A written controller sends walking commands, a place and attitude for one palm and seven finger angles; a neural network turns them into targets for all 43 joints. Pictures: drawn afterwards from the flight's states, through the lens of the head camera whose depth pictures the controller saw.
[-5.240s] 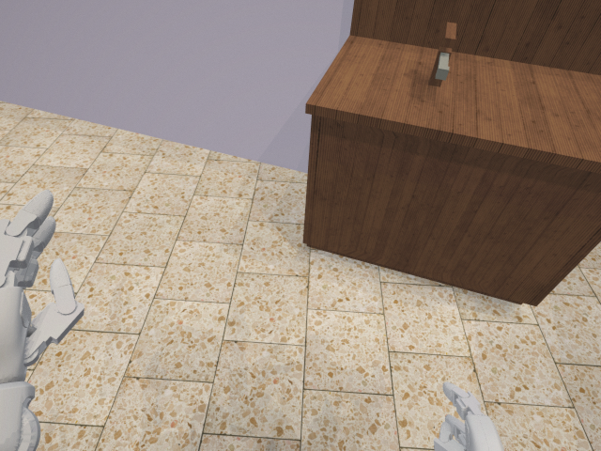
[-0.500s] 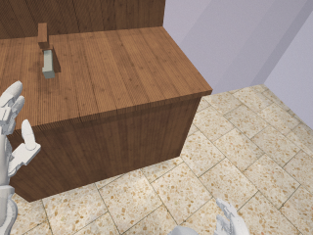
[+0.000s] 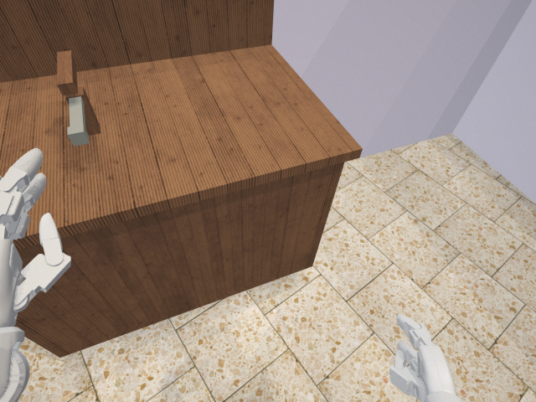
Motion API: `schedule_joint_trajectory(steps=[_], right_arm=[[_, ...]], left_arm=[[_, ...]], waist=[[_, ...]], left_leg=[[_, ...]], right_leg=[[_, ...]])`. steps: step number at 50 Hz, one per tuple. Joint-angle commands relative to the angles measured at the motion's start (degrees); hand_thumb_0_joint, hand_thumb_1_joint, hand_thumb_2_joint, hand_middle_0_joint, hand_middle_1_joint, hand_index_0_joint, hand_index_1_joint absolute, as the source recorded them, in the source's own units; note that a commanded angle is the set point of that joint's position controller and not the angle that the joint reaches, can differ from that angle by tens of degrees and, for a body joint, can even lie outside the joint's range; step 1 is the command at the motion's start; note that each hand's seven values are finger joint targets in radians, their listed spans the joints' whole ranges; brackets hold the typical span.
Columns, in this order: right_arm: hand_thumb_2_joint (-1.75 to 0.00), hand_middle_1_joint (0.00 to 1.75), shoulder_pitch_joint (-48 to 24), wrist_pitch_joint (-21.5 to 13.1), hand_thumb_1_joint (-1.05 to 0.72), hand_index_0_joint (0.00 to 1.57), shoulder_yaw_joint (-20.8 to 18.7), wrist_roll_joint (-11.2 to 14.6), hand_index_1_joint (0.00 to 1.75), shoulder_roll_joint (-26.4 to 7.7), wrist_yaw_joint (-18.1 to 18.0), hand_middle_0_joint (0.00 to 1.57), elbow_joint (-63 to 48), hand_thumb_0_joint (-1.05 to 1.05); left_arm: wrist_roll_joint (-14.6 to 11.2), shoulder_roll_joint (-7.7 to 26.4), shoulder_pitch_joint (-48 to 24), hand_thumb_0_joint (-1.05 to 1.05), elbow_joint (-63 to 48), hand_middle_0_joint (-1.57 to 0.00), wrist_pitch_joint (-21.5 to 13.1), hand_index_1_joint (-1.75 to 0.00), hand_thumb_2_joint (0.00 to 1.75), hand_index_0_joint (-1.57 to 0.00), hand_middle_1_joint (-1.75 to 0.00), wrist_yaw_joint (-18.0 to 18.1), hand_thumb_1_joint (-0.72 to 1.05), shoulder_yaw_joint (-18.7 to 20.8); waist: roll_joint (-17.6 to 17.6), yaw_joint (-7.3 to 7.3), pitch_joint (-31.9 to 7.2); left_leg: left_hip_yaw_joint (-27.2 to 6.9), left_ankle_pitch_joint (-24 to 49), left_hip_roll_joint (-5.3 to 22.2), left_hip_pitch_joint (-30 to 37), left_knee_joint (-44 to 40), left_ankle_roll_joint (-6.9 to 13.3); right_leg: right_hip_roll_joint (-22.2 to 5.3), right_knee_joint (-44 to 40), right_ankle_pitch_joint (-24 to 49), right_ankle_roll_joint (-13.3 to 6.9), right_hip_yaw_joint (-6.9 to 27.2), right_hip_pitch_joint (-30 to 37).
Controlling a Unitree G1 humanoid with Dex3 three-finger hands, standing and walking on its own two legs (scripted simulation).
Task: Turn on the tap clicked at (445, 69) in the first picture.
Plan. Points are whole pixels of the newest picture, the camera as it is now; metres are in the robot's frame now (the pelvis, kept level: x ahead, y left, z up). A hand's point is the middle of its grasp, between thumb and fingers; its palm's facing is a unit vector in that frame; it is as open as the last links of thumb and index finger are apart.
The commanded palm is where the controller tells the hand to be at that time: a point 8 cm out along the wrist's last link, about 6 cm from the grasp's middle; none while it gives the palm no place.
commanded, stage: look again from close up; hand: left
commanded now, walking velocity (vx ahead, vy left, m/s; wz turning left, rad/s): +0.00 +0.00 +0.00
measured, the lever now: (78, 135) +0.54 +0.41 +0.06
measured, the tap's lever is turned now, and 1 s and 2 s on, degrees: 0 0 0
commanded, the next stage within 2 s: shuffle to correct the standing spot in 0.16 s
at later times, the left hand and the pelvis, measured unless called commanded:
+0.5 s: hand (24, 270) +0.21 +0.27 +0.17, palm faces +0.43 -0.83 -0.36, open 7.4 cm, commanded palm +0.15 +0.31 +0.18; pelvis +0.00 +0.02 +0.00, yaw +2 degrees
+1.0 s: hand (38, 182) +0.31 +0.31 +0.18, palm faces +0.47 -0.70 -0.53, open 7.4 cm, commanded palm +0.27 +0.33 +0.18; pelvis +0.12 +0.04 -0.02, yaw +4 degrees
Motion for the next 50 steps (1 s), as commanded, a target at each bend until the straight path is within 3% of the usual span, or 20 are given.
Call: schedule_joint_trajectory(steps=[1,7,13,19,21,24,26,28,30,31,32,34,36,39,42,46,47,48,49,50], right_arm=[[-0.9,0.3,-2.74,-1.56,-0.9,0.2,-2.25,0.23,0.3,-5.76,0.1,0.2,-8.83,0.0],[-0.9,0.3,-1.98,-0.56,-0.9,0.2,-2.45,0.3,0.3,-6.5,-0.2,0.2,-7.98,0.0],[-0.9,0.3,-4.19,-1.06,-0.9,0.2,-1.64,-0.24,0.3,-6.28,-1.66,0.2,-8.04,0.0],[-0.9,0.3,-3.42,-1.15,-0.9,0.2,-2.18,-0.92,0.3,-5.72,-1.61,0.2,-8.07,0.0],[-0.9,0.3,-2.94,-0.84,-0.9,0.2,-2.39,-0.8,0.3,-5.2,-1.39,0.2,-8.06,0.0],[-0.9,0.3,-1.32,-0.67,-0.9,0.2,-2.77,0.35,0.3,-5.25,-0.84,0.2,-7.31,0.0],[-0.9,0.3,0.31,-0.96,-0.9,0.2,-2.81,0.32,0.3,-5.79,-0.32,0.2,-6.34,0.0],[-0.9,0.3,-0.4,-0.19,-0.9,0.2,-2.51,0.54,0.3,-4.85,-0.08,0.2,-6.34,0.0],[-0.9,0.3,-0.46,-0.6,-0.9,0.2,-2.58,0.44,0.3,-5.13,-0.43,0.2,-6.14,0.0],[-0.9,0.3,-0.2,-1.18,-0.9,0.2,-3.34,0.45,0.3,-7.11,-0.37,0.2,-6.59,0.0],[-0.9,0.3,-1.04,-1.84,-0.9,0.2,-3.07,0.11,0.3,-6.04,-0.17,0.2,-7.49,0.0],[-0.9,0.3,-1.06,-3.4,-0.9,0.2,-2.29,-0.62,0.3,-5.18,-0.01,0.2,-6.37,0.0],[-0.9,0.3,-1.03,-3.87,-0.9,0.2,-3.38,0.08,0.3,-5.73,0.67,0.2,-5.65,0.0],[-0.9,0.3,-0.83,-4.92,-0.9,0.2,-3.47,0.47,0.3,-5.5,1.02,0.2,-4.83,0.0],[-0.9,0.3,0.52,-5.0,-0.9,0.2,-3.42,0.29,0.3,-5.6,1.18,0.2,-4.96,0.0],[-0.9,0.3,0.14,-3.79,-0.9,0.2,-3.21,0.6,0.3,-5.9,-0.1,0.2,-5.25,0.0],[-0.9,0.3,-0.29,-3.41,-0.9,0.2,-3.04,0.56,0.3,-5.83,-0.37,0.2,-4.94,0.0],[-0.9,0.3,-0.61,-3.03,-0.9,0.2,-2.69,0.6,0.3,-4.81,-0.44,0.2,-5.18,0.0],[-0.9,0.3,-0.71,-2.4,-0.9,0.2,-3.18,0.51,0.3,-4.56,-0.24,0.2,-5.69,0.0],[-0.9,0.3,-1.21,-2.13,-0.9,0.2,-3.38,0.37,0.3,-5.82,-0.02,0.2,-5.99,0.0]], left_arm=[[-0.83,10.18,1.02,0.0,-10.47,-0.2,-4.81,-0.3,0.9,-0.2,-0.3,1.03,0.9,10.47],[-1.22,6.31,1.28,0.0,-3.09,-0.2,-3.41,-0.3,0.9,-0.2,-0.3,0.06,0.9,6.1],[-0.22,9.92,-10.34,0.0,-10.07,-0.2,-3.69,-0.3,0.9,-0.2,-0.3,0.62,0.9,5.75],[0.69,9.29,-9.55,0.0,-9.94,-0.2,-3.88,-0.3,0.9,-0.2,-0.3,0.82,0.9,5.87],[0.59,9.41,-6.64,0.0,-8.46,-0.2,-3.86,-0.3,0.9,-0.2,-0.3,0.76,0.9,6.68],[-0.11,9.13,-6.37,0.0,-7.71,-0.2,-4.41,-0.3,0.9,-0.2,-0.3,1.4,0.9,7.09],[-0.19,8.57,-5.29,0.0,-6.48,-0.2,-4.93,-0.3,0.9,-0.2,-0.3,1.73,0.9,7.12],[-0.22,8.13,-5.16,0.0,-5.32,-0.2,-4.39,-0.3,0.9,-0.2,-0.3,1.22,0.9,6.26],[-0.63,8.71,-7.09,0.0,-9.16,-0.2,-4.78,-0.3,0.9,-0.2,-0.3,0.78,0.9,6.34],[-0.77,8.76,-7.84,0.0,-11.93,-0.2,-5.39,-0.3,0.9,-0.2,-0.3,0.91,0.9,7.08],[-0.34,9.44,-9.94,0.0,-14.63,-0.2,-6.65,-0.3,0.9,-0.2,-0.3,1.27,0.9,7.27],[0.06,13.02,-10.25,0.0,-13.95,-0.2,-7.1,-0.3,0.9,-0.2,-0.3,1.08,0.9,9.71],[-0.05,12.65,-7.41,0.0,-15.87,-0.2,-6.45,-0.3,0.9,-0.2,-0.3,0.74,0.9,10.01],[-0.04,11.79,-0.41,0.0,-17.08,-0.2,-7.1,-0.3,0.9,-0.2,-0.3,0.35,0.9,11.49],[-0.12,10.2,3.8,0.0,-12.89,-0.2,-7.55,-0.3,0.9,-0.2,-0.3,0.17,0.9,12.01],[0.09,8.74,0.41,0.0,-4.73,-0.2,-6.42,-0.3,0.9,-0.2,-0.3,0.33,0.9,11.35],[0.26,9.23,-1.88,0.0,-2.72,-0.2,-6.04,-0.3,0.9,-0.2,-0.3,0.56,0.9,11.28],[0.57,8.77,-3.19,0.0,-1.09,-0.2,-5.41,-0.3,0.9,-0.2,-0.3,0.44,0.9,9.64],[0.94,10.65,-5.22,0.0,-0.98,-0.2,-5.0,-0.3,0.9,-0.2,-0.3,0.42,0.9,10.23],[0.64,10.27,-7.42,0.0,-1.7,-0.2,-4.93,-0.3,0.9,-0.2,-0.3,0.09,0.9,9.72]], waist=[[7.07,0.85,-12.46],[1.48,0.08,-9.28],[4.22,0.37,-6.76],[7.83,0.42,-3.96],[4.05,0.86,-3.45],[-8.77,1.11,-3.32],[-3.66,0.55,-4.82],[-1.87,-0.46,-2.17],[7.59,-1.84,-4.8],[20.71,-2.44,-7.87],[25.12,-2.47,-7.92],[11.68,-1.91,-6.34],[8.72,-1.42,-3.93],[11.78,0.23,-6.17],[12.97,0.07,-7.18],[6.4,0.24,-8.09],[2.67,0.54,-9.31],[-5.0,0.77,-10.8],[-18.15,0.35,-12.39],[-17.04,0.72,-9.75]], left_leg=[[-4.72,29.32,5.8,6.35,-0.73,0.51],[-4.56,13.51,5.18,3.05,-2.72,0.39],[-5.63,4.01,4.4,2.78,-7.26,0.56],[-8.65,-23.15,4.1,-6.8,-7.87,2.6],[-7.06,-19.4,2.81,-11.6,1.76,2.66],[1.12,-9.15,1.91,-25.93,27.47,0.38],[-2.0,-11.5,5.67,-25.87,24.83,0.43],[0.91,-9.07,5.89,-11.11,13.01,0.67],[3.96,-2.44,1.09,6.6,1.7,1.05],[-15.42,-2.61,10.36,16.98,-5.89,5.99],[-31.57,2.93,18.64,20.51,-9.77,11.89],[-34.4,7.48,20.7,16.07,-10.13,15.34],[-26.96,8.54,19.55,9.53,-9.88,15.69],[-12.28,8.02,15.0,4.33,-9.24,12.01],[-6.23,8.36,13.4,0.3,-9.01,9.41],[-1.46,7.06,12.04,-2.7,-0.37,6.21],[-0.13,5.12,10.54,-6.48,6.85,5.28],[3.59,1.57,6.8,-12.11,21.4,3.93],[4.78,-10.89,1.15,-24.27,37.84,1.7],[-0.11,-15.98,1.7,-27.87,46.73,0.48]], right_leg=[[-4.6,-2.45,23.65,1.26,2.64,4.35],[-6.01,-7.11,16.16,1.34,4.78,1.07],[-4.93,-8.78,6.76,1.29,4.24,-1.01],[-4.86,-7.06,-17.2,-1.84,5.4,-0.99],[-8.15,-8.18,-20.49,-4.87,11.29,0.44],[-22.6,-12.52,-11.39,-13.48,26.2,10.09],[-23.21,-7.58,-0.61,-14.01,21.43,9.94],[-18.98,-4.38,-6.97,-9.73,13.48,-3.45],[-8.72,11.82,-1.85,-4.4,1.21,-11.6],[-1.96,28.48,-2.92,0.22,-3.08,-22.55],[1.52,41.33,-15.24,1.02,-0.35,-30.61],[-2.07,51.53,-11.76,0.85,4.26,-34.8],[-5.18,51.69,-7.57,1.54,5.51,-35.7],[-6.97,39.79,-0.75,1.65,2.1,-29.01],[-6.11,21.65,2.39,1.76,-2.24,-18.06],[-1.56,4.63,6.98,2.36,-8.32,-3.29],[-1.43,1.63,6.74,1.84,-7.5,3.87],[-7.57,-0.88,3.63,-1.64,2.46,9.25],[-20.56,-5.68,2.32,-8.32,26.78,14.6],[-25.61,-10.23,-0.97,-11.02,34.54,10.45]])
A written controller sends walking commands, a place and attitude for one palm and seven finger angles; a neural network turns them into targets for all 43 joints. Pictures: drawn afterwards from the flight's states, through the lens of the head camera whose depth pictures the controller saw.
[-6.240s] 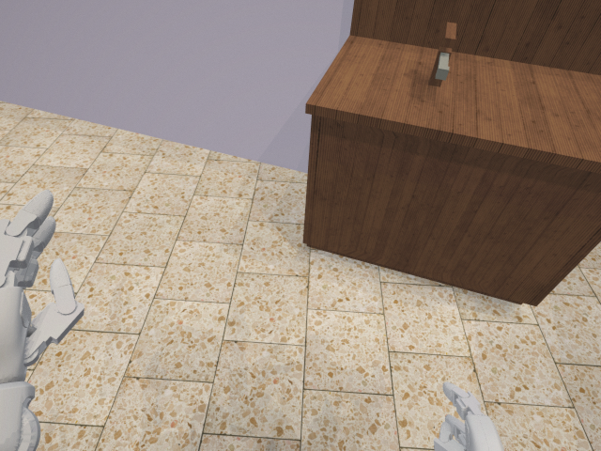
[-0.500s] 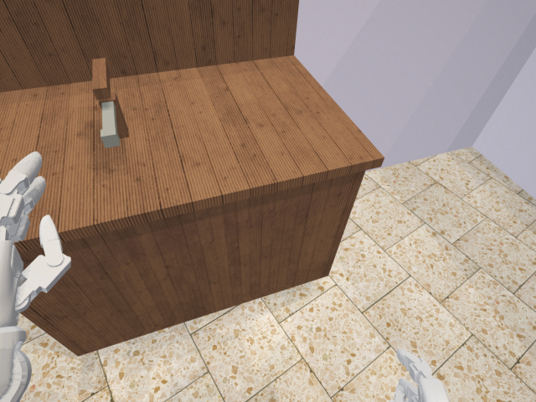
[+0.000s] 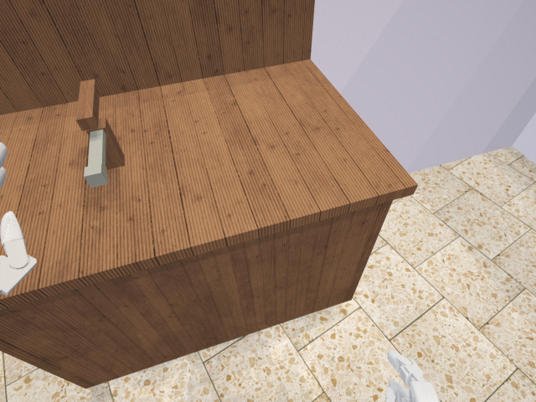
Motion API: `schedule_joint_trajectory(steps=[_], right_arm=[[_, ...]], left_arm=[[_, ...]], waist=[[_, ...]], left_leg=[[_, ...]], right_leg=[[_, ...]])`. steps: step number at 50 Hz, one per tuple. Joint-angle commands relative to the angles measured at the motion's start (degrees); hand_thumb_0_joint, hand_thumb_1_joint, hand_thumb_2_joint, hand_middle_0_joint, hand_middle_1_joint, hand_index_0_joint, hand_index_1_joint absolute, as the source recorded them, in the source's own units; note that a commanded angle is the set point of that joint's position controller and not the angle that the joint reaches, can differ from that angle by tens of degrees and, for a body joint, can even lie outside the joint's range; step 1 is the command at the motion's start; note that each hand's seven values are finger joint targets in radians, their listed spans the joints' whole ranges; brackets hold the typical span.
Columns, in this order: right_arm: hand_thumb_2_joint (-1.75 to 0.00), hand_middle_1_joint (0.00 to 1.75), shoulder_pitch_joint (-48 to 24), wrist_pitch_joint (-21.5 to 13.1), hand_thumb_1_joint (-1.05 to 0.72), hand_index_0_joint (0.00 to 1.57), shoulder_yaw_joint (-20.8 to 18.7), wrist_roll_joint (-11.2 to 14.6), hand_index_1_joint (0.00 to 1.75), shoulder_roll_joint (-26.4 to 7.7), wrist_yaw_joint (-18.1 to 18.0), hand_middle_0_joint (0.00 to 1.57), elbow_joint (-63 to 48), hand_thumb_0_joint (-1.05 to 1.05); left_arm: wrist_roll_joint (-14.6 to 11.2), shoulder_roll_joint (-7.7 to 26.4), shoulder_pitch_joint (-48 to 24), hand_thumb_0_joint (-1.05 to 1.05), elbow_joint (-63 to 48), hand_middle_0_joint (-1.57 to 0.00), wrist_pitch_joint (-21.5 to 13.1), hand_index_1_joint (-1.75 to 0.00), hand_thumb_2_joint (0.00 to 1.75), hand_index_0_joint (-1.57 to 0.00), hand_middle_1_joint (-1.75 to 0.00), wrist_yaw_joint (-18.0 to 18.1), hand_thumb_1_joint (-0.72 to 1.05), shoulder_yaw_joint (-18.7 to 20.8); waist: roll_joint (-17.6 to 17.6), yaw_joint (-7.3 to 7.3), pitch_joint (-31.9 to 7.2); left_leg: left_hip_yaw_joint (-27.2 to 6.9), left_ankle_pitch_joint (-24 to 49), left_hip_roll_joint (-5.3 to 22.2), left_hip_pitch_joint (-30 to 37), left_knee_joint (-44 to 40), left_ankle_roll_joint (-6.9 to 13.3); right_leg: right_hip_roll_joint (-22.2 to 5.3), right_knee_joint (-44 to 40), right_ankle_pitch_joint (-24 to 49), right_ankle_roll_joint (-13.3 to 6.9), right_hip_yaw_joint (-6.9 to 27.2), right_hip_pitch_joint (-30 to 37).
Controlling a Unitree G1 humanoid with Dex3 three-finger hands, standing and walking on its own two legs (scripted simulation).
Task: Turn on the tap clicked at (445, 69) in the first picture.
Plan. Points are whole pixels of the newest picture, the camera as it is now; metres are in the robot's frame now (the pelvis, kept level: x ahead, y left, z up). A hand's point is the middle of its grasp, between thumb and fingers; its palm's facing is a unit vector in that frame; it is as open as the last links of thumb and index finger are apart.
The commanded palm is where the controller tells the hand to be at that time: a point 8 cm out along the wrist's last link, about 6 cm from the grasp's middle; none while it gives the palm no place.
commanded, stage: shuffle to correct the standing spot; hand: left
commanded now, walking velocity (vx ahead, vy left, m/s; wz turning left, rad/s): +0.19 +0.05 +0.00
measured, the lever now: (96, 175) +0.44 +0.34 +0.08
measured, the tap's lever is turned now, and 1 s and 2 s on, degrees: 0 0 0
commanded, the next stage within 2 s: come to a stop and stand still in 0.24 s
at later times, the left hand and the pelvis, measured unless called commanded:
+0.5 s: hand (94, 175) +0.33 +0.24 +0.20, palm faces +0.46 -0.77 -0.45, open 7.4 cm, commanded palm +0.27 +0.27 +0.20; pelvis +0.12 -0.01 +0.00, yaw +2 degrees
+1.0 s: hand (97, 175) +0.34 +0.25 +0.18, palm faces +0.43 -0.81 -0.40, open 7.4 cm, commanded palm +0.29 +0.28 +0.20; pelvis +0.13 +0.00 +0.02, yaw +0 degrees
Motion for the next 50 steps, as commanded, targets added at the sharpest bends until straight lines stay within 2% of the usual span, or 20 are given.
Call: schedule_joint_trajectory(steps=[1,7,9,10,11,12,14,17,20,21,23,25,30,33,36,43,47,48,49,50], right_arm=[[-0.9,0.3,-6.51,-1.13,-0.9,0.2,-3.89,-0.54,0.3,-8.4,-0.31,0.2,-8.17,0.0],[-0.9,0.3,-9.75,0.32,-0.9,0.2,-2.91,-0.65,0.3,-6.63,-0.37,0.2,-9.13,0.0],[-0.9,0.3,-8.77,-0.28,-0.9,0.2,-3.45,-0.94,0.3,-7.02,-1.18,0.2,-9.2,0.0],[-0.9,0.3,-8.29,-0.6,-0.9,0.2,-4.03,-0.77,0.3,-7.84,-1.41,0.2,-9.9,0.0],[-0.9,0.3,-8.38,-0.81,-0.9,0.2,-4.82,-0.55,0.3,-9.52,-1.3,0.2,-10.54,0.0],[-0.9,0.3,-8.2,-1.15,-0.9,0.2,-4.69,-0.54,0.3,-8.42,-0.95,0.2,-10.8,0.0],[-0.9,0.3,-7.59,-1.74,-0.9,0.2,-4.59,-0.65,0.3,-7.56,-0.93,0.2,-9.59,0.0],[-0.9,0.3,-6.16,-1.62,-0.9,0.2,-5.26,0.52,0.3,-8.38,-0.34,0.2,-9.28,0.0],[-0.9,0.3,-5.44,-1.44,-0.9,0.2,-3.83,1.02,0.3,-8.01,0.17,0.2,-9.93,0.0],[-0.9,0.3,-5.46,-1.38,-0.9,0.2,-3.47,0.83,0.3,-7.5,0.2,0.2,-9.71,0.0],[-0.9,0.3,-7.0,-1.58,-0.9,0.2,-2.62,0.52,0.3,-6.28,-0.02,0.2,-10.02,0.0],[-0.9,0.3,-6.49,-2.04,-0.9,0.2,-3.01,0.72,0.3,-7.1,-0.16,0.2,-9.3,0.0],[-0.9,0.3,-9.96,-0.8,-0.9,0.2,-1.23,-0.71,0.3,-5.38,-1.85,0.2,-9.98,0.0],[-0.9,0.3,-10.53,-1.31,-0.9,0.2,-2.86,-0.36,0.3,-7.26,-2.33,0.2,-10.6,0.0],[-0.9,0.3,-9.75,-1.56,-0.9,0.2,-2.78,-0.56,0.3,-7.45,-2.1,0.2,-11.25,0.0],[-0.9,0.3,-7.94,-0.8,-0.9,0.2,-3.13,-0.08,0.3,-8.04,-2.48,0.2,-9.86,0.0],[-0.9,0.3,-8.92,-0.11,-0.9,0.2,-2.69,-0.42,0.3,-8.07,-2.69,0.2,-10.77,0.0],[-0.9,0.3,-9.98,0.04,-0.9,0.2,-2.62,-0.29,0.3,-8.13,-3.04,0.2,-10.58,0.0],[-0.9,0.3,-1.86,-3.08,-0.9,0.2,-5.03,-3.01,0.3,-9.61,-2.49,0.2,-9.68,0.0],[-0.9,0.3,-4.7,-3.26,-0.9,0.2,-2.99,-1.22,0.3,-3.83,-1.76,0.2,-6.51,0.0]], left_arm=[[0.39,5.69,-13.02,0.0,-4.93,-0.2,-0.71,-0.3,0.9,-0.2,-0.3,0.46,0.9,2.23],[0.04,7.75,-11.59,0.0,-21.35,-0.2,-1.8,-0.3,0.9,-0.2,-0.3,1.82,0.9,2.18],[-0.68,9.05,-9.3,0.0,-25.29,-0.2,-1.92,-0.3,0.9,-0.2,-0.3,2.58,0.9,3.99],[-0.74,8.67,-9.03,0.0,-26.28,-0.2,-2.45,-0.3,0.9,-0.2,-0.3,2.6,0.9,4.24],[-0.59,8.25,-8.16,0.0,-27.08,-0.2,-3.06,-0.3,0.9,-0.2,-0.3,2.83,0.9,5.36],[0.16,8.48,-8.84,0.0,-26.22,-0.2,-3.6,-0.3,0.9,-0.2,-0.3,3.06,0.9,5.47],[0.28,10.07,-7.23,0.0,-18.67,-0.2,-3.04,-0.3,0.9,-0.2,-0.3,2.67,0.9,7.77],[-0.49,6.23,-3.71,0.0,-13.65,-0.2,-2.28,-0.3,0.9,-0.2,-0.3,1.76,0.9,5.89],[-0.85,2.95,-0.07,0.0,-8.16,-0.2,-0.11,-0.3,0.9,-0.2,-0.3,1.24,0.9,2.0],[-0.49,3.75,-2.0,0.0,-7.04,-0.2,0.43,-0.3,0.9,-0.2,-0.3,1.3,0.9,1.62],[-0.57,4.57,-4.18,0.0,-4.79,-0.2,1.85,-0.3,0.9,-0.2,-0.3,1.99,0.9,0.5],[-0.65,4.5,-7.06,0.0,-6.78,-0.2,2.05,-0.3,0.9,-0.2,-0.3,2.14,0.9,0.08],[-0.41,8.08,-5.03,0.0,-18.61,-0.2,-0.11,-0.3,0.9,-0.2,-0.3,3.76,0.9,4.09],[-0.81,9.21,-3.93,0.0,-24.38,-0.2,-0.71,-0.3,0.9,-0.2,-0.3,4.42,0.9,5.03],[-0.76,6.94,-0.19,0.0,-20.72,-0.2,-0.25,-0.3,0.9,-0.2,-0.3,3.84,0.9,4.39],[-1.42,2.67,0.99,0.0,-10.0,-0.2,2.4,-0.3,0.9,-0.2,-0.3,3.32,0.9,0.53],[-1.09,3.19,-3.82,0.0,-10.95,-0.2,3.4,-0.3,0.9,-0.2,-0.3,2.84,0.9,-1.12],[-1.2,4.72,-5.42,0.0,-13.04,-0.2,3.42,-0.3,0.9,-0.2,-0.3,3.05,0.9,-0.48],[7.64,46.51,-60.98,0.0,-18.63,-0.2,-2.94,-0.3,0.9,-0.2,-0.3,1.94,0.9,30.4],[2.65,12.7,-28.14,0.0,12.37,-0.2,-0.69,-0.3,0.9,-0.2,-0.3,-1.0,0.9,7.72]], waist=[[-15.1,-0.86,-5.93],[-10.19,-0.34,-6.18],[0.47,-1.18,-9.7],[9.38,-1.36,-9.92],[23.8,-0.98,-9.9],[24.8,-1.8,-7.83],[14.7,-2.06,-5.48],[11.96,-1.24,-7.46],[4.52,-0.83,-7.85],[-2.56,-1.3,-8.09],[-15.45,-2.11,-6.59],[-18.47,-1.5,-5.76],[-8.92,-0.34,-10.4],[2.14,0.23,-14.49],[9.17,0.4,-10.71],[-2.13,-1.22,-11.69],[-3.57,-1.06,-8.13],[-3.34,-1.05,-7.67],[-11.84,1.48,4.17],[-12.81,0.72,-6.82]], left_leg=[[-4.72,-2.95,1.79,-26.03,31.6,-0.15],[2.57,5.4,2.11,-2.07,0.76,0.26],[4.86,11.57,-1.66,7.22,-10.39,-0.36],[-1.25,9.85,0.83,10.34,-15.2,0.82],[-18.68,7.67,11.55,15.16,-21.74,5.82],[-28.35,11.13,17.21,12.91,-26.04,11.22],[-28.21,19.5,18.15,9.55,-24.02,13.57],[-10.7,25.73,12.53,5.67,-17.2,9.01],[-3.48,25.68,8.31,-0.58,-10.42,3.61],[-1.57,22.15,6.23,-3.85,-5.83,1.62],[0.94,6.4,-0.92,-11.49,4.93,-2.68],[-2.08,-1.78,0.9,-10.29,6.97,-2.75],[0.56,12.49,-0.7,-2.36,-12.44,-1.47],[-5.7,40.1,7.16,9.65,-15.1,0.83],[-7.86,36.1,9.71,3.45,-18.28,1.84],[-2.59,25.62,4.97,3.15,-15.16,-1.32],[-2.26,18.29,3.77,1.61,-16.82,-1.28],[-2.55,17.86,4.0,2.23,-17.72,-1.0],[1.6,19.06,2.21,-6.17,-7.36,-0.03],[-0.27,16.21,-4.13,0.3,-10.63,-0.24]], right_leg=[[-21.14,-18.11,-14.11,-12.26,36.53,18.73],[-13.32,-12.92,-9.12,-8.54,12.26,2.46],[-8.38,-2.26,-11.73,-5.55,6.42,2.83],[-4.74,6.46,-13.01,-3.58,4.99,0.17],[1.21,18.84,-18.74,-0.13,1.53,-9.17],[3.48,29.66,-23.13,0.18,2.96,-12.47],[0.17,32.67,-20.51,0.56,6.64,-14.82],[-0.31,14.74,-15.07,0.74,3.61,-4.87],[2.7,-6.03,-0.01,1.61,-0.42,10.87],[0.43,-9.95,6.98,1.17,3.47,16.29],[-14.44,-12.86,27.99,-5.68,22.25,17.95],[-16.0,-11.69,31.03,-7.2,21.18,15.77],[-11.4,-3.68,35.4,-3.75,11.53,20.54],[-5.48,-0.14,18.95,0.27,8.01,13.88],[-1.06,-2.02,3.14,0.94,5.97,13.01],[-4.07,-9.13,19.58,0.06,9.67,15.99],[-3.95,-12.55,11.03,0.31,10.35,12.89],[-3.84,-12.75,10.0,0.37,9.89,12.7],[-4.99,-19.37,14.86,3.81,13.9,2.76],[-8.32,-15.21,16.8,-3.78,15.84,7.33]])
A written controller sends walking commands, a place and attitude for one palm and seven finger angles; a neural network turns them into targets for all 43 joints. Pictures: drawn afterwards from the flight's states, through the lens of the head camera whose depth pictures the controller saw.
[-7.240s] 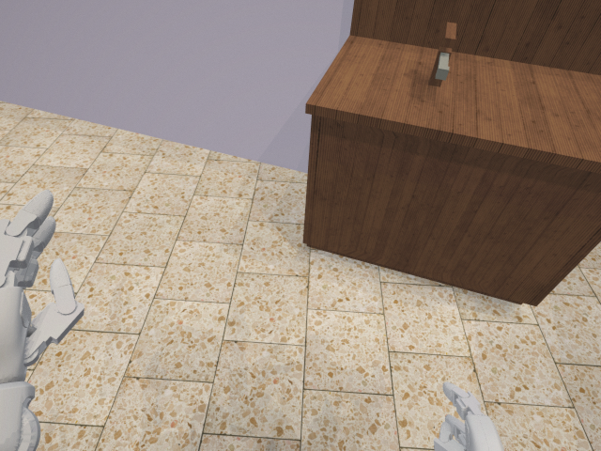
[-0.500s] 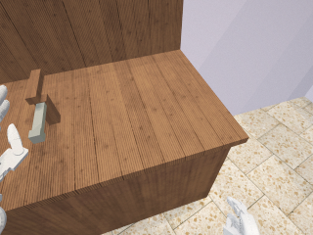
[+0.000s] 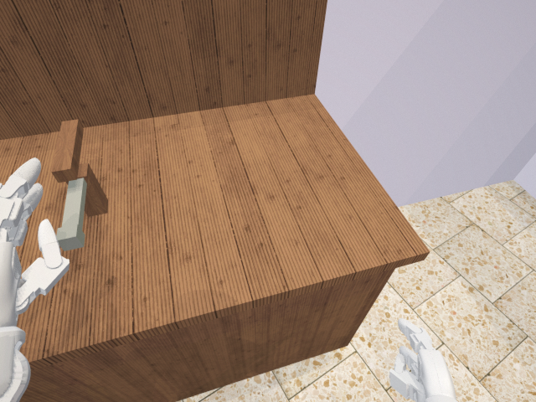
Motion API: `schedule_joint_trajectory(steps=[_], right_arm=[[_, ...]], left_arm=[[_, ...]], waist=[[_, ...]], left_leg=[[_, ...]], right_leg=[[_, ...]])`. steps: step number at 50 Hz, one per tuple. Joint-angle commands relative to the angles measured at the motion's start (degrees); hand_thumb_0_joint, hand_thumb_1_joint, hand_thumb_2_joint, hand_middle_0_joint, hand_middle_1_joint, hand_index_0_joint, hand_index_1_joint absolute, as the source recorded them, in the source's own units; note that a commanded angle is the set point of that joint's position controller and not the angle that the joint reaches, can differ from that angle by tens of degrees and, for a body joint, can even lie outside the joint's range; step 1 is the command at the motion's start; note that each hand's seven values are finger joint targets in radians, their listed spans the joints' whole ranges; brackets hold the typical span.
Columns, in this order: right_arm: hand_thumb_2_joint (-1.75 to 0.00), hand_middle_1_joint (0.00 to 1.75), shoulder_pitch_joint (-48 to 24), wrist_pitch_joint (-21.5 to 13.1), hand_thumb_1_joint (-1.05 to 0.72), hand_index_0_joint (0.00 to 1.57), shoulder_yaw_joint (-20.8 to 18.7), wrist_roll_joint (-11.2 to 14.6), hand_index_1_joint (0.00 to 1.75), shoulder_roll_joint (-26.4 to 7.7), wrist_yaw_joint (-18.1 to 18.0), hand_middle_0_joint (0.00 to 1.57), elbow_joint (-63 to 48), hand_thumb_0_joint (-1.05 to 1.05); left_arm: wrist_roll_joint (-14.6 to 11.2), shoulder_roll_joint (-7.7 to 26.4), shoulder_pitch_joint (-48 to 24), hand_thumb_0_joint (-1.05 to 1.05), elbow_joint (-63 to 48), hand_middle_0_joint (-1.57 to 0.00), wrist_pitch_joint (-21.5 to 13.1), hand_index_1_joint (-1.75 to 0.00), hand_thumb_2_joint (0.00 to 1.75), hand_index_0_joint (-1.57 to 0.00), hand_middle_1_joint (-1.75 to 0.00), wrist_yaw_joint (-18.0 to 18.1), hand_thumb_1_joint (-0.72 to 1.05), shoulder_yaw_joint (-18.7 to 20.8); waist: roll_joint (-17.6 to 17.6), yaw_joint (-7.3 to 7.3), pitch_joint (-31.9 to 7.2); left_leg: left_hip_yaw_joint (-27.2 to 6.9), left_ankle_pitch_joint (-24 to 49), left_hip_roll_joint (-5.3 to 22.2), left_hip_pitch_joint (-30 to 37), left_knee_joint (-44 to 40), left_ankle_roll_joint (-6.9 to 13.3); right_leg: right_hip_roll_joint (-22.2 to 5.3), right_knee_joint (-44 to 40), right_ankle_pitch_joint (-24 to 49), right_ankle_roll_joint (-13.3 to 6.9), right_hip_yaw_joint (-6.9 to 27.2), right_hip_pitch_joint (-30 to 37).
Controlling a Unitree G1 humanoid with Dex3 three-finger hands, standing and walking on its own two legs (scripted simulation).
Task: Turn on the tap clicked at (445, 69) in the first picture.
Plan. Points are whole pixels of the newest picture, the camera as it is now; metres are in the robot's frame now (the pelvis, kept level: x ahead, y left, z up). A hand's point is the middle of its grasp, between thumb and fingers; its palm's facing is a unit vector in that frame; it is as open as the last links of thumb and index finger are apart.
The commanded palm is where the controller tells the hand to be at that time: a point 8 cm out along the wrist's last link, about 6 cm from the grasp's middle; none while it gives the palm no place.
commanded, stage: come to a stop and stand still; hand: left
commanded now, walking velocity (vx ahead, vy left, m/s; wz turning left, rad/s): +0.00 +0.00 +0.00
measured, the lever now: (70, 237) +0.31 +0.34 +0.06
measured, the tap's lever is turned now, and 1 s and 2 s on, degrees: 0 0 0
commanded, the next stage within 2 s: look again from close up in 1.10 s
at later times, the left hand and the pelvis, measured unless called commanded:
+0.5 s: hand (8, 271) +0.20 +0.30 +0.17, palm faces +0.45 -0.83 -0.33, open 7.4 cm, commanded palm +0.14 +0.32 +0.18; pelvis -0.02 +0.04 +0.00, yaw +0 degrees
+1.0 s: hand (44, 247) +0.23 +0.28 +0.17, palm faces +0.36 -0.86 -0.37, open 7.4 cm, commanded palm +0.17 +0.32 +0.18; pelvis +0.01 +0.04 +0.00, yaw +0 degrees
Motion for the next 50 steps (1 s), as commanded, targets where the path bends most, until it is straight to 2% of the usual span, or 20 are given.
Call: schedule_joint_trajectory(steps=[1,2,3,4,7,10,12,13,16,18,24,28,29,33,34,38,39,43,44,50], right_arm=[[-0.9,0.3,-0.9,-4.71,-0.9,0.2,-3.23,0.57,0.3,-4.38,1.14,0.2,-8.27,0.0],[-0.9,0.3,-0.58,-5.01,-0.9,0.2,-3.4,0.87,0.3,-5.88,1.47,0.2,-7.67,0.0],[-0.9,0.3,-3.24,-5.44,-0.9,0.2,-3.09,1.29,0.3,-5.66,1.93,0.2,-7.99,0.0],[-0.9,0.3,-2.41,-5.84,-0.9,0.2,-3.35,0.74,0.3,-6.9,2.63,0.2,-8.27,0.0],[-0.9,0.3,-3.15,-6.37,-0.9,0.2,-2.99,0.75,0.3,-6.41,3.77,0.2,-9.28,0.0],[-0.9,0.3,-3.19,-6.22,-0.9,0.2,-2.51,0.97,0.3,-6.39,3.18,0.2,-9.79,0.0],[-0.9,0.3,-2.76,-6.04,-0.9,0.2,-2.59,0.96,0.3,-6.39,2.43,0.2,-9.64,0.0],[-0.9,0.3,-3.45,-5.76,-0.9,0.2,-2.37,1.15,0.3,-6.52,2.11,0.2,-9.27,0.0],[-0.9,0.3,-2.06,-6.6,-0.9,0.2,-2.34,1.15,0.3,-6.56,1.78,0.2,-8.77,0.0],[-0.9,0.3,-2.93,-7.56,-0.9,0.2,-2.0,1.41,0.3,-6.04,1.96,0.2,-8.43,0.0],[-0.9,0.3,-1.75,-9.15,-0.9,0.2,-2.22,0.75,0.3,-6.77,3.08,0.2,-6.55,0.0],[-0.9,0.3,-2.58,-8.52,-0.9,0.2,-2.3,0.74,0.3,-6.43,3.13,0.2,-6.22,0.0],[-0.9,0.3,-1.94,-8.11,-0.9,0.2,-2.18,0.35,0.3,-6.49,3.09,0.2,-6.17,0.0],[-0.9,0.3,-3.22,-6.95,-0.9,0.2,-2.14,0.64,0.3,-6.04,2.71,0.2,-7.02,0.0],[-0.9,0.3,-2.85,-6.48,-0.9,0.2,-1.99,0.33,0.3,-6.03,2.68,0.2,-7.2,0.0],[-0.9,0.3,-4.2,-6.03,-0.9,0.2,-2.09,0.78,0.3,-5.84,2.56,0.2,-8.3,0.0],[-0.9,0.3,-3.27,-5.75,-0.9,0.2,-2.06,0.46,0.3,-6.19,2.62,0.2,-8.25,0.0],[-0.9,0.3,-4.38,-5.35,-0.9,0.2,-2.26,0.86,0.3,-6.28,2.33,0.2,-8.64,0.0],[-0.9,0.3,-3.47,-4.92,-0.9,0.2,-2.26,0.48,0.3,-6.5,2.37,0.2,-8.48,0.0],[-0.9,0.3,-3.32,-3.89,-0.9,0.2,-2.76,0.8,0.3,-6.54,1.92,0.2,-9.03,0.0]], left_arm=[[-0.16,13.78,-13.74,0.0,1.87,-0.2,-7.64,-0.3,0.9,-0.2,-0.3,-1.07,0.9,10.98],[-1.04,9.74,-12.67,0.0,2.11,-0.2,-7.79,-0.3,0.9,-0.2,-0.3,-1.05,0.9,6.91],[-2.06,5.2,-12.4,0.0,-4.51,-0.2,-9.14,-0.3,0.9,-0.2,-0.3,-1.55,0.9,2.05],[-1.8,7.63,-11.64,0.0,-8.16,-0.2,-9.59,-0.3,0.9,-0.2,-0.3,-1.18,0.9,3.28],[-1.51,8.95,-4.89,0.0,-13.33,-0.2,-9.92,-0.3,0.9,-0.2,-0.3,-0.97,0.9,3.27],[-1.71,12.64,-2.05,0.0,-11.12,-0.2,-10.03,-0.3,0.9,-0.2,-0.3,-0.39,0.9,8.74],[-1.85,13.75,-2.5,0.0,-9.32,-0.2,-10.45,-0.3,0.9,-0.2,-0.3,-0.46,0.9,11.13],[-1.91,15.24,-3.35,0.0,-9.83,-0.2,-10.47,-0.3,0.9,-0.2,-0.3,-0.32,0.9,12.82],[-1.55,12.21,-7.61,0.0,-8.61,-0.2,-11.47,-0.3,0.9,-0.2,-0.3,-0.71,0.9,10.58],[-1.23,10.88,-9.28,0.0,-10.3,-0.2,-11.82,-0.3,0.9,-0.2,-0.3,-0.95,0.9,8.73],[0.1,7.12,-8.68,0.0,-11.61,-0.2,-11.39,-0.3,0.9,-0.2,-0.3,-1.18,0.9,3.63],[0.39,9.93,-7.97,0.0,-10.65,-0.2,-10.67,-0.3,0.9,-0.2,-0.3,-0.66,0.9,7.01],[0.05,8.18,-8.03,0.0,-9.27,-0.2,-10.65,-0.3,0.9,-0.2,-0.3,-0.99,0.9,5.75],[-0.43,10.5,-7.26,0.0,-9.94,-0.2,-10.17,-0.3,0.9,-0.2,-0.3,-0.95,0.9,8.81],[-0.81,8.55,-6.41,0.0,-8.88,-0.2,-10.15,-0.3,0.9,-0.2,-0.3,-1.39,0.9,7.02],[-1.1,9.62,-5.11,0.0,-12.87,-0.2,-9.58,-0.3,0.9,-0.2,-0.3,-1.31,0.9,7.85],[-1.4,7.81,-4.39,0.0,-12.04,-0.2,-9.5,-0.3,0.9,-0.2,-0.3,-1.68,0.9,6.05],[-1.26,10.01,-3.6,0.0,-15.0,-0.2,-8.92,-0.3,0.9,-0.2,-0.3,-1.05,0.9,7.91],[-1.52,8.29,-2.95,0.0,-14.03,-0.2,-8.93,-0.3,0.9,-0.2,-0.3,-1.33,0.9,6.39],[-1.85,9.53,-1.45,0.0,-13.32,-0.2,-8.33,-0.3,0.9,-0.2,-0.3,-1.13,0.9,7.76]], waist=[[-5.85,1.02,-2.46],[-1.03,-0.21,-7.05],[9.83,-0.25,-9.87],[10.12,0.22,-10.73],[3.17,0.79,-9.08],[-3.42,0.3,-4.53],[-3.89,-0.28,-1.95],[-1.58,-0.51,-0.9],[5.53,-0.65,-2.07],[6.76,-0.57,-3.68],[4.69,-0.72,-4.47],[2.42,-0.74,-3.96],[1.18,-0.88,-3.92],[2.16,-0.86,-4.75],[2.33,-0.92,-5.17],[3.02,-0.83,-7.8],[2.19,-0.9,-7.96],[4.64,-0.84,-9.15],[4.24,-0.89,-9.08],[3.05,-0.92,-8.9]], left_leg=[[-0.37,6.07,-2.3,2.08,0.06,0.78],[-1.09,5.8,-2.31,4.43,-3.25,0.98],[-1.94,9.87,-0.95,8.18,-5.83,1.99],[-3.48,12.38,1.13,7.22,-6.05,2.41],[-4.99,2.94,1.27,-0.3,-7.9,2.81],[-6.13,-9.84,0.58,-4.9,-10.68,2.59],[-6.48,-12.94,0.49,-5.02,-11.12,2.63],[-7.02,-13.2,1.11,-4.39,-12.32,2.68],[-8.4,-17.71,3.15,-8.49,-15.54,3.75],[-7.47,-13.74,3.15,-5.66,-14.41,3.63],[-7.48,-10.29,2.4,-4.25,-13.22,2.89],[-5.92,-3.59,1.06,-1.01,-10.95,1.7],[-5.81,-2.74,0.78,-1.06,-10.59,1.67],[-5.33,1.61,0.55,0.81,-10.2,1.14],[-5.09,1.81,0.53,0.74,-10.29,1.34],[-4.33,8.26,0.44,4.03,-8.73,1.2],[-4.51,9.63,0.37,3.83,-8.85,1.21],[-4.54,14.47,0.72,5.82,-8.0,0.72],[-4.56,15.13,0.7,5.18,-8.22,0.84],[-4.7,17.19,1.17,5.83,-7.57,0.69]], right_leg=[[-10.59,-8.73,24.42,-1.87,16.46,-0.53],[-10.05,-5.88,18.13,-2.44,13.41,3.44],[-7.4,-2.61,12.7,-1.65,10.4,3.68],[-5.47,-2.03,8.39,-0.51,9.0,3.72],[-4.57,-2.46,1.65,0.27,8.0,6.82],[-3.84,-5.52,-8.88,0.48,7.05,3.99],[-3.69,-7.52,-13.0,0.41,7.69,0.74],[-3.07,-7.06,-12.16,0.5,6.74,-0.21],[-2.2,-1.2,-6.96,0.57,5.16,5.31],[-2.2,-0.82,-2.37,0.54,4.73,6.16],[-2.11,-2.66,0.0,0.77,4.93,6.53],[-2.38,-5.1,3.17,0.51,6.12,4.59],[-2.39,-5.61,3.47,0.52,5.85,4.46],[-2.48,-5.94,6.86,0.39,6.02,5.32],[-2.36,-6.12,7.13,0.53,5.6,5.69],[-2.69,-5.54,12.22,0.57,5.45,6.95],[-2.41,-5.56,12.8,0.62,4.84,7.13],[-2.76,-4.58,15.46,0.59,4.85,7.46],[-2.53,-4.73,15.63,0.64,4.17,7.83],[-3.06,-4.75,17.17,0.6,4.36,8.05]])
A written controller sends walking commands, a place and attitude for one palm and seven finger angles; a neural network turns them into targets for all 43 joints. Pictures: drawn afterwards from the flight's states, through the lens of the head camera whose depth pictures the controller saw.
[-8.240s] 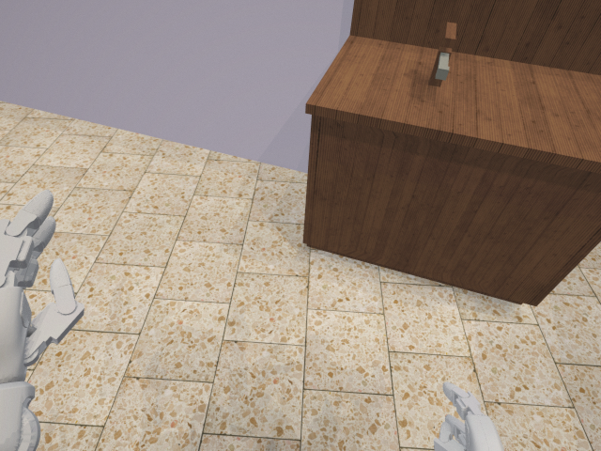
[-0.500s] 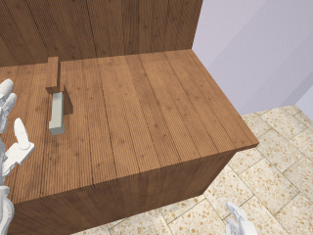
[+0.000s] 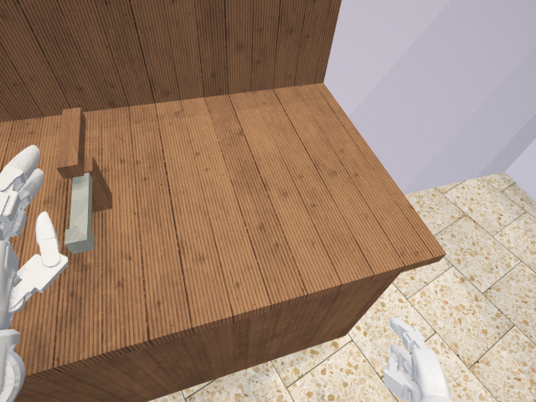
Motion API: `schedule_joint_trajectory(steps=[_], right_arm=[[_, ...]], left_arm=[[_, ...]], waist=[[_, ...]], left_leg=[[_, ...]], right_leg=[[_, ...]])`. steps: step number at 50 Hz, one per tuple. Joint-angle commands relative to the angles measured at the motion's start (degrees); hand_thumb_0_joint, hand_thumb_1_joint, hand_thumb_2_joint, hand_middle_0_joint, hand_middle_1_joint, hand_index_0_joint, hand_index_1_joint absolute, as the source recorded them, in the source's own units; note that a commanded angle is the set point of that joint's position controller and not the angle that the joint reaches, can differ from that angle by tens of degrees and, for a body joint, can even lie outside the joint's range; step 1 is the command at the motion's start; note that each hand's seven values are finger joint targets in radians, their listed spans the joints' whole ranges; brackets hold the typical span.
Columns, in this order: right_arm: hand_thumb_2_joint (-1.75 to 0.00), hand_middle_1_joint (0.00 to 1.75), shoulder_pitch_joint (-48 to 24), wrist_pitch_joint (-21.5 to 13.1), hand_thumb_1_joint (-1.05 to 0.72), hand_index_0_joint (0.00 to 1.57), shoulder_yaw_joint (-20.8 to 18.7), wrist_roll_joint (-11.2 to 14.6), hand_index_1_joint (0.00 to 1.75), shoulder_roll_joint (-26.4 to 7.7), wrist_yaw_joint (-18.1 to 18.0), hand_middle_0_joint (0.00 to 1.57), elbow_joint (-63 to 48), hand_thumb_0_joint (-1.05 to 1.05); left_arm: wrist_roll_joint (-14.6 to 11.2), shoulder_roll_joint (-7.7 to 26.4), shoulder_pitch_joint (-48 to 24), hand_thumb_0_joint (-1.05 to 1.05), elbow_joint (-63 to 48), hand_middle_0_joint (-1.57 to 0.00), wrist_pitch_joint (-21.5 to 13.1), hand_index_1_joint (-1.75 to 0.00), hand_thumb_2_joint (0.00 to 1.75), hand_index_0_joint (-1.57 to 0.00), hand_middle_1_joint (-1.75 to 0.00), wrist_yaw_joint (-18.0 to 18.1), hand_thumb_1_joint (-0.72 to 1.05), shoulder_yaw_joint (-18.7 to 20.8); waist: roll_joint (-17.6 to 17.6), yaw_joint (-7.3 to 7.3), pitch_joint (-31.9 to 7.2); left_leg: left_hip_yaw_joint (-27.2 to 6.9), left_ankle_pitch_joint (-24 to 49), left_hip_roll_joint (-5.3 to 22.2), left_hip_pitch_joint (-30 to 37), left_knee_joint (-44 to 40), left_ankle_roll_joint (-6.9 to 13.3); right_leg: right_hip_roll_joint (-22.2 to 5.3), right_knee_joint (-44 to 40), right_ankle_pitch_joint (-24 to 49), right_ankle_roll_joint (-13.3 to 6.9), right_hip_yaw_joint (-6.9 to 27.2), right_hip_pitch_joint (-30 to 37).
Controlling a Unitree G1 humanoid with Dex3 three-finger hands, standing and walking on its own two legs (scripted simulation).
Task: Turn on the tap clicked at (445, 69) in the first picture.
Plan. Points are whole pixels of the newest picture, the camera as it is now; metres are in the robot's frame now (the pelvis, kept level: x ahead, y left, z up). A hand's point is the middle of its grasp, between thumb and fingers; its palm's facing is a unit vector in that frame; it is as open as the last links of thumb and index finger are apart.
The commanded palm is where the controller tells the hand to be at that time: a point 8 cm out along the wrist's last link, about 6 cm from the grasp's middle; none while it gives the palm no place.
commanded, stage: come to a stop and stand still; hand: left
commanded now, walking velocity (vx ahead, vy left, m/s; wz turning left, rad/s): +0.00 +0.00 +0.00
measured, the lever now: (80, 239) +0.30 +0.30 +0.06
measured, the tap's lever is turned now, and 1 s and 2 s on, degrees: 0 0 0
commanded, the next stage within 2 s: look again from close up in 0.10 s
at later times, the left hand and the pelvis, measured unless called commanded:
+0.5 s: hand (71, 262) +0.22 +0.24 +0.16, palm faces +0.37 -0.85 -0.37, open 7.4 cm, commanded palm +0.16 +0.27 +0.17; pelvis +0.00 -0.01 +0.00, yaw +0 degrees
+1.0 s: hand (85, 296) +0.18 +0.21 +0.16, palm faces +0.33 -0.83 -0.45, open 7.4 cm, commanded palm +0.12 +0.25 +0.17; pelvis -0.04 -0.03 -0.01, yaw -1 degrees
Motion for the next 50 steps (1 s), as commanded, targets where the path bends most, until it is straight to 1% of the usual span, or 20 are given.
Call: schedule_joint_trajectory(steps=[1,3,4,8,9,13,14,18,19,28,29,33,34,38,39,42,46,48,49,50], right_arm=[[-0.9,0.3,-3.47,-2.13,-0.9,0.2,-3.32,0.21,0.3,-7.03,-0.69,0.2,-8.85,0.0],[-0.9,0.3,-4.63,-1.86,-0.9,0.2,-3.0,0.56,0.3,-6.81,-0.82,0.2,-8.93,0.0],[-0.9,0.3,-3.72,-1.51,-0.9,0.2,-2.99,0.14,0.3,-7.19,-0.74,0.2,-8.63,0.0],[-0.9,0.3,-5.0,-1.56,-0.9,0.2,-2.99,0.54,0.3,-6.92,-1.06,0.2,-8.86,0.0],[-0.9,0.3,-4.16,-1.3,-0.9,0.2,-2.86,0.03,0.3,-7.15,-1.03,0.2,-8.64,0.0],[-0.9,0.3,-5.04,-1.39,-0.9,0.2,-3.1,0.48,0.3,-6.98,-1.21,0.2,-8.89,0.0],[-0.9,0.3,-4.26,-1.09,-0.9,0.2,-2.93,-0.02,0.3,-7.08,-1.18,0.2,-8.69,0.0],[-0.9,0.3,-4.97,-1.15,-0.9,0.2,-3.11,0.47,0.3,-6.89,-1.3,0.2,-8.91,0.0],[-0.9,0.3,-4.27,-0.88,-0.9,0.2,-3.04,0.09,0.3,-7.14,-1.19,0.2,-8.75,0.0],[-0.9,0.3,-4.95,-0.73,-0.9,0.2,-3.2,0.68,0.3,-6.95,-1.41,0.2,-9.02,0.0],[-0.9,0.3,-4.08,-0.45,-0.9,0.2,-2.93,0.26,0.3,-7.22,-1.35,0.2,-8.94,0.0],[-0.9,0.3,-4.98,-0.6,-0.9,0.2,-3.0,0.62,0.3,-6.86,-1.59,0.2,-9.66,0.0],[-0.9,0.3,-4.02,-0.22,-0.9,0.2,-2.91,0.2,0.3,-7.16,-1.44,0.2,-9.57,0.0],[-0.9,0.3,-4.51,-0.63,-0.9,0.2,-3.12,0.46,0.3,-6.47,-1.15,0.2,-10.35,0.0],[-0.9,0.3,-3.76,-0.26,-0.9,0.2,-3.03,0.03,0.3,-6.79,-0.92,0.2,-10.29,0.0],[-0.9,0.3,-3.34,-0.9,-0.9,0.2,-3.64,0.0,0.3,-6.65,-0.67,0.2,-11.07,0.0],[-0.9,0.3,-3.24,-1.74,-0.9,0.2,-3.99,-0.32,0.3,-6.56,-0.66,0.2,-10.92,0.0],[-0.9,0.3,-3.51,-2.15,-0.9,0.2,-4.14,-0.22,0.3,-6.38,-0.77,0.2,-10.41,0.0],[-0.9,0.3,-2.54,-1.9,-0.9,0.2,-4.2,-0.67,0.3,-6.4,-0.68,0.2,-10.25,0.0],[-0.9,0.3,-2.39,-2.54,-0.9,0.2,-4.88,-0.45,0.3,-6.53,-0.89,0.2,-10.42,0.0]], left_arm=[[-0.54,9.18,-1.86,0.0,-10.44,-0.2,-2.79,-0.3,0.9,-0.2,-0.3,1.04,0.9,6.83],[-0.5,9.44,-1.35,0.0,-9.32,-0.2,-2.19,-0.3,0.9,-0.2,-0.3,1.36,0.9,7.29],[-0.75,7.26,-1.27,0.0,-8.41,-0.2,-2.23,-0.3,0.9,-0.2,-0.3,0.89,0.9,5.09],[-0.43,9.43,-3.13,0.0,-10.59,-0.2,-1.91,-0.3,0.9,-0.2,-0.3,1.48,0.9,6.42],[-0.67,7.85,-2.6,0.0,-9.13,-0.2,-1.89,-0.3,0.9,-0.2,-0.3,1.18,0.9,4.98],[-0.35,10.27,-3.55,0.0,-11.37,-0.2,-1.63,-0.3,0.9,-0.2,-0.3,1.82,0.9,7.02],[-0.66,8.4,-2.69,0.0,-9.92,-0.2,-1.7,-0.3,0.9,-0.2,-0.3,1.51,0.9,5.47],[-0.51,10.23,-2.61,0.0,-11.12,-0.2,-1.54,-0.3,0.9,-0.2,-0.3,1.98,0.9,7.26],[-0.71,8.18,-2.6,0.0,-10.56,-0.2,-1.71,-0.3,0.9,-0.2,-0.3,1.59,0.9,5.19],[-0.53,9.4,-2.05,0.0,-9.85,-0.2,-1.03,-0.3,0.9,-0.2,-0.3,1.87,0.9,6.26],[-0.81,7.78,-2.4,0.0,-9.09,-0.2,-1.11,-0.3,0.9,-0.2,-0.3,1.55,0.9,4.71],[-0.71,10.22,-3.72,0.0,-11.68,-0.2,-1.63,-0.3,0.9,-0.2,-0.3,1.84,0.9,6.71],[-1.05,8.81,-3.35,0.0,-10.86,-0.2,-1.87,-0.3,0.9,-0.2,-0.3,1.48,0.9,5.56],[-0.98,10.52,-1.26,0.0,-12.61,-0.2,-2.76,-0.3,0.9,-0.2,-0.3,1.5,0.9,7.68],[-1.29,8.61,-0.65,0.0,-12.03,-0.2,-2.85,-0.3,0.9,-0.2,-0.3,1.08,0.9,5.99],[-1.25,9.7,-0.2,0.0,-14.89,-0.2,-4.2,-0.3,0.9,-0.2,-0.3,0.89,0.9,7.54],[-1.51,10.86,1.14,0.0,-15.31,-0.2,-5.54,-0.3,0.9,-0.2,-0.3,0.61,0.9,9.82],[-1.3,11.91,1.58,0.0,-15.93,-0.2,-6.01,-0.3,0.9,-0.2,-0.3,0.74,0.9,11.1],[-1.58,10.05,2.09,0.0,-15.02,-0.2,-6.3,-0.3,0.9,-0.2,-0.3,0.36,0.9,9.46],[-1.47,11.42,0.72,0.0,-16.5,-0.2,-6.96,-0.3,0.9,-0.2,-0.3,0.41,0.9,10.52]], waist=[[4.63,-0.36,-11.89],[3.55,-0.39,-10.72],[3.18,-0.52,-10.58],[4.79,-0.51,-10.5],[3.76,-0.48,-10.09],[4.71,-0.47,-10.61],[4.34,-0.47,-10.48],[4.95,-0.45,-10.39],[4.78,-0.56,-10.22],[4.62,-0.61,-9.26],[4.25,-0.66,-8.52],[5.3,-0.33,-8.04],[5.27,-0.24,-8.55],[6.33,0.2,-10.83],[6.53,0.14,-11.33],[8.54,0.25,-11.46],[8.26,0.2,-11.69],[6.79,-0.05,-12.35],[5.01,-0.39,-12.68],[3.54,-0.57,-12.14]], left_leg=[[-4.39,16.44,4.8,3.55,-3.8,-2.07],[-4.17,14.89,4.51,3.34,-4.02,-2.07],[-3.92,13.68,4.25,2.95,-4.26,-1.73],[-4.15,11.65,4.34,2.97,-4.62,-1.69],[-3.95,10.72,4.14,2.31,-4.93,-1.39],[-4.11,10.14,4.1,2.64,-4.43,-1.38],[-4.04,9.89,3.91,2.09,-4.73,-1.16],[-4.37,10.01,4.17,2.6,-4.49,-1.32],[-4.18,9.27,4.03,2.17,-4.92,-1.2],[-4.42,8.27,4.59,2.18,-5.38,-1.25],[-4.63,8.38,4.37,1.2,-6.14,-1.3],[-4.77,12.31,5.56,1.28,-5.51,-1.71],[-4.7,13.78,5.61,0.84,-5.8,-1.57],[-4.71,18.51,7.57,2.09,-3.51,-1.35],[-4.39,17.22,7.66,0.83,-3.92,-1.13],[-5.02,17.02,9.68,-1.69,-2.32,-0.72],[-6.19,14.32,11.24,-5.75,-0.89,0.19],[-5.39,13.47,10.18,-4.82,1.69,-0.12],[-4.69,9.89,8.88,-5.51,2.7,-0.3],[-4.31,6.95,7.51,-5.72,5.15,-0.7]], right_leg=[[-1.57,-0.17,15.93,-2.29,1.28,5.71],[-1.59,-0.88,15.11,-2.25,1.54,4.71],[-1.37,-1.43,14.41,-2.25,1.37,4.45],[-1.73,-1.28,13.19,-2.25,2.08,4.38],[-1.44,-1.86,12.65,-2.11,1.49,4.39],[-1.94,-1.64,12.87,-2.4,2.58,4.79],[-1.76,-2.07,12.53,-2.31,2.0,5.0],[-2.08,-1.9,12.25,-2.45,2.47,4.62],[-1.74,-2.22,11.44,-2.4,2.12,4.53],[-1.92,-2.18,10.42,-2.26,2.28,3.57],[-1.24,-2.61,9.99,-2.11,1.74,3.6],[-1.11,-1.01,12.28,-1.92,1.94,2.69],[-0.48,-0.51,12.51,-1.69,1.14,3.23],[-1.04,2.01,14.24,-1.79,1.41,2.57],[-0.72,2.46,12.99,-1.59,0.95,3.08],[-1.21,5.32,12.78,-2.3,1.39,2.25],[-1.51,7.8,10.99,-2.82,1.62,1.55],[-2.29,6.74,13.6,-3.64,3.3,-0.4],[-2.71,5.61,13.31,-3.7,3.75,-1.0],[-4.2,4.18,15.02,-4.68,5.87,-2.73]])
